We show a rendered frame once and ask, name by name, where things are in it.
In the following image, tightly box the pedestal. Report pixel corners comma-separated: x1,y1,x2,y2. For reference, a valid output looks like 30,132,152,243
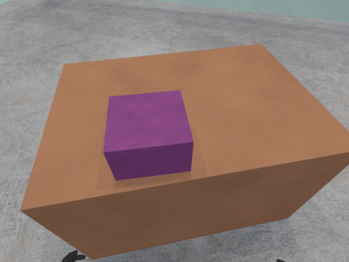
20,44,349,260

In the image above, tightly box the robot left hand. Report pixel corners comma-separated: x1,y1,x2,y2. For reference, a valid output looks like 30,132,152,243
61,250,86,262

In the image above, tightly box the carton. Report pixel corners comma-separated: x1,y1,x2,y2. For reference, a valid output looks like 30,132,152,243
103,90,194,181

